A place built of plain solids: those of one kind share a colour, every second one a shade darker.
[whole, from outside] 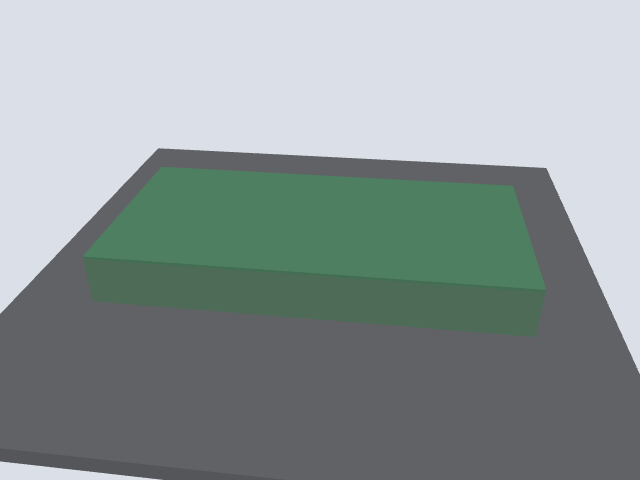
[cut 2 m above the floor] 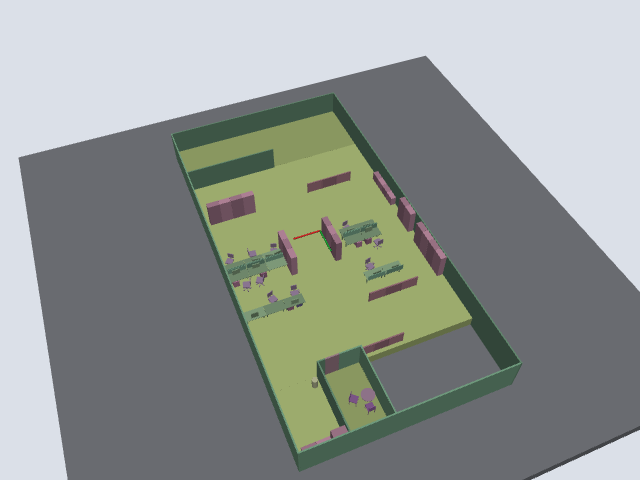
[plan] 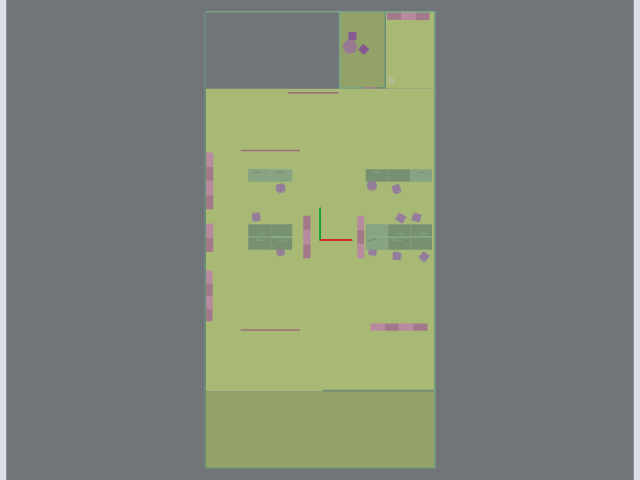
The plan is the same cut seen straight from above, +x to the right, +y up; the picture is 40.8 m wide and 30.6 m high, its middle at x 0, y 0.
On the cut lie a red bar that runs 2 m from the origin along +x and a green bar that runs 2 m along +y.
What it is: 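One storey of an office; an open floor with rows of desks, a band of small rooms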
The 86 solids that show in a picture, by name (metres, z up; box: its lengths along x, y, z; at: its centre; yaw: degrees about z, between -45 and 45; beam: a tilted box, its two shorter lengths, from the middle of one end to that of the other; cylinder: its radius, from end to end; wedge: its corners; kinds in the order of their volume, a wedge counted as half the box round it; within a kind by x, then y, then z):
{
 "floor_1": {"box": [14.55, 4.85, 0.83], "at": [0.0, -12.07, 0.36]},
 "floor_2": {"box": [14.55, 19.3, 0.83], "at": [0.0, 0.0, 0.36]},
 "floor_3": {"box": [2.81, 4.85, 0.83], "at": [2.7, 12.07, 0.36]},
 "floor_4": {"box": [3.06, 4.85, 0.83], "at": [5.74, 12.07, 0.36]},
 "roof_1": {"box": [14.75, 29.2, 0.2], "at": [0.0, 0.0, 3.48]},
 "wall_1": {"box": [0.1, 29.2, 3.43], "at": [-7.33, 0.0, 1.66]},
 "wall_2": {"box": [14.55, 0.1, 3.43], "at": [0.0, -14.55, 1.66]},
 "wall_3": {"box": [14.55, 0.1, 3.43], "at": [0.0, 14.55, 1.66]},
 "wall_4": {"box": [0.1, 4.85, 2.6], "at": [1.25, 12.07, 2.08]},
 "wall_5": {"box": [1.45, 0.1, 2.6], "at": [2.02, 9.7, 2.08]},
 "wall_6": {"box": [7.12, 0.1, 2.6], "at": [3.72, -9.6, 2.08]},
 "wall_7": {"box": [0.43, 0.1, 2.6], "at": [3.9, 9.7, 2.08]},
 "wall_8": {"box": [0.1, 4.85, 2.6], "at": [4.16, 12.07, 2.08]},
 "wall_9": {"box": [0.1, 29.2, 3.43], "at": [7.33, 0.0, 1.66]},
 "cabinet_1": {"box": [0.42, 0.8, 0.72], "at": [-7.05, -4.79, 1.14]},
 "cabinet_2": {"box": [0.42, 0.8, 0.72], "at": [-7.05, -3.98, 1.14]},
 "cabinet_3": {"box": [0.42, 0.8, 0.72], "at": [-7.05, -3.17, 1.14]},
 "cabinet_4": {"box": [0.42, 0.8, 0.72], "at": [-7.05, -2.36, 1.14]},
 "cabinet_5": {"box": [0.46, 0.9, 1.97], "at": [-7.04, -0.3, 1.76]},
 "cabinet_6": {"box": [0.46, 0.9, 1.97], "at": [-7.04, 0.61, 1.76]},
 "cabinet_7": {"box": [0.46, 0.9, 1.97], "at": [-7.04, 2.4, 1.76]},
 "cabinet_8": {"box": [0.46, 0.9, 1.97], "at": [-7.04, 3.31, 1.76]},
 "cabinet_9": {"box": [0.46, 0.9, 1.97], "at": [-7.04, 4.22, 1.76]},
 "cabinet_10": {"box": [0.46, 0.9, 1.97], "at": [-7.04, 5.13, 1.76]},
 "cabinet_11": {"box": [0.46, 0.9, 1.97], "at": [-0.83, -0.72, 1.76]},
 "cabinet_12": {"box": [0.46, 0.9, 1.97], "at": [-0.83, 0.19, 1.76]},
 "cabinet_13": {"box": [0.46, 0.9, 1.97], "at": [-0.83, 1.1, 1.76]},
 "cabinet_14": {"box": [0.46, 0.9, 1.97], "at": [2.6, -0.72, 1.76]},
 "cabinet_15": {"box": [0.46, 0.9, 1.97], "at": [2.6, 0.19, 1.76]},
 "cabinet_16": {"box": [0.46, 0.9, 1.97], "at": [2.6, 1.1, 1.76]},
 "cabinet_17": {"box": [0.9, 0.46, 1.97], "at": [3.67, -5.55, 1.76]},
 "cabinet_18": {"box": [0.9, 0.46, 1.97], "at": [4.58, -5.55, 1.76]},
 "cabinet_19": {"box": [0.9, 0.46, 1.97], "at": [4.72, 14.26, 1.76]},
 "cabinet_20": {"box": [0.9, 0.46, 1.97], "at": [5.49, -5.55, 1.76]},
 "cabinet_21": {"box": [0.9, 0.47, 1.2], "at": [5.63, 14.25, 1.38]},
 "cabinet_22": {"box": [0.9, 0.46, 1.97], "at": [6.4, -5.55, 1.76]},
 "cabinet_23": {"box": [0.9, 0.47, 1.2], "at": [6.54, 14.25, 1.38]},
 "desk_1": {"box": [1.4, 0.8, 0.032], "at": [-3.88, -0.22, 1.48]},
 "desk_2": {"box": [1.4, 0.8, 0.032], "at": [-3.88, 0.6, 1.48]},
 "desk_3": {"box": [1.4, 0.8, 0.032], "at": [-3.88, 4.11, 1.48]},
 "desk_4": {"box": [1.4, 0.8, 0.032], "at": [-2.46, -0.22, 1.48]},
 "desk_5": {"box": [1.4, 0.8, 0.032], "at": [-2.46, 0.6, 1.48]},
 "desk_6": {"box": [1.4, 0.8, 0.032], "at": [-2.46, 4.11, 1.48]},
 "desk_7": {"box": [1.4, 0.8, 0.032], "at": [3.62, -0.22, 1.48]},
 "desk_8": {"box": [1.4, 0.8, 0.032], "at": [3.62, 0.6, 1.48]},
 "desk_9": {"box": [1.4, 0.8, 0.032], "at": [3.62, 4.11, 1.48]},
 "desk_10": {"box": [1.4, 0.8, 0.032], "at": [5.03, -0.22, 1.48]},
 "desk_11": {"box": [1.4, 0.8, 0.032], "at": [5.03, 0.6, 1.48]},
 "desk_12": {"box": [1.4, 0.8, 0.032], "at": [5.03, 4.11, 1.48]},
 "desk_13": {"box": [1.4, 0.8, 0.032], "at": [6.45, -0.22, 1.48]},
 "desk_14": {"box": [1.4, 0.8, 0.032], "at": [6.45, 0.6, 1.48]},
 "desk_15": {"box": [1.4, 0.8, 0.032], "at": [6.45, 4.11, 1.48]},
 "guard_1": {"box": [1.17, 0.03, 0.92], "at": [-4.4, -5.73, 1.28]},
 "guard_2": {"box": [1.17, 0.03, 0.92], "at": [-4.4, 5.71, 1.28]},
 "guard_3": {"box": [1.17, 0.03, 0.92], "at": [-3.17, -5.73, 1.28]},
 "guard_4": {"box": [3.76, 0.1, 0.05], "at": [-3.17, -5.73, 1.76]},
 "guard_5": {"box": [1.17, 0.03, 0.92], "at": [-3.17, 5.71, 1.28]},
 "guard_6": {"box": [3.76, 0.1, 0.05], "at": [-3.17, 5.71, 1.76]},
 "guard_7": {"box": [1.17, 0.03, 0.92], "at": [-1.94, -5.73, 1.28]},
 "guard_8": {"box": [1.17, 0.03, 0.92], "at": [-1.94, 5.71, 1.28]},
 "guard_9": {"box": [0.99, 0.03, 0.92], "at": [-1.49, 9.38, 1.28]},
 "guard_10": {"box": [0.99, 0.03, 0.92], "at": [-0.44, 9.38, 1.28]},
 "guard_11": {"box": [3.22, 0.1, 0.05], "at": [-0.44, 9.38, 1.76]},
 "guard_12": {"box": [0.99, 0.03, 0.92], "at": [0.62, 9.38, 1.28]},
 "officechair_1": {"box": [0.51, 0.5, 0.08], "at": [-4.07, 1.44, 1.3], "yaw": 7.2},
 "officechair_2": {"box": [0.51, 0.5, 0.08], "at": [-2.53, -0.71, 1.24], "yaw": 14.5},
 "officechair_3": {"box": [0.52, 0.5, 0.08], "at": [-2.51, 3.32, 1.33], "yaw": 11.7},
 "officechair_4": {"box": [0.52, 0.5, 0.08], "at": [3.31, 3.47, 1.32], "yaw": -5.5},
 "officechair_5": {"box": [0.51, 0.5, 0.08], "at": [3.37, -0.7, 1.28], "yaw": -17.4},
 "officechair_6": {"box": [0.51, 0.5, 0.08], "at": [4.87, 3.27, 1.24], "yaw": 20.4},
 "officechair_7": {"box": [0.5, 0.51, 0.08], "at": [4.89, -1.02, 1.32], "yaw": -5.8},
 "officechair_8": {"box": [0.5, 0.51, 0.08], "at": [5.17, 1.38, 1.24], "yaw": -29.9},
 "officechair_9": {"box": [0.5, 0.51, 0.08], "at": [6.18, 1.43, 1.29], "yaw": -14.8},
 "officechair_10": {"box": [0.51, 0.5, 0.08], "at": [6.65, -1.05, 1.24], "yaw": -37.6},
 "door_1": {"box": [0.94, 0.1, 2.05], "at": [3.21, 9.7, 1.8]},
 "screen_1": {"box": [1.3, 0.034, 0.45], "at": [-3.88, 0.23, 1.72]},
 "screen_2": {"box": [1.3, 0.034, 0.45], "at": [-3.88, 4.48, 1.72]},
 "screen_3": {"box": [1.3, 0.034, 0.45], "at": [-2.46, 0.23, 1.72]},
 "screen_4": {"box": [1.3, 0.034, 0.45], "at": [-2.46, 4.48, 1.72]},
 "screen_5": {"box": [1.3, 0.034, 0.45], "at": [3.62, 0.23, 1.72]},
 "screen_6": {"box": [1.3, 0.034, 0.45], "at": [5.03, 0.23, 1.72]},
 "screen_7": {"box": [1.3, 0.034, 0.45], "at": [6.45, 0.23, 1.72]},
 "bin_1": {"cylinder": 0.19, "from": [4.56, 10.18, 0.78], "to": [4.56, 10.18, 1.56]},
 "visitorchair_1": {"box": [0.51, 0.52, 0.04], "at": [2.07, 13.0, 1.25]},
 "visitorchair_2": {"box": [0.52, 0.51, 0.04], "at": [2.78, 12.15, 1.25], "yaw": -41.2},
 "meetingtable_1": {"cylinder": 0.45, "from": [1.92, 12.32, 1.46], "to": [1.92, 12.32, 1.5]}
}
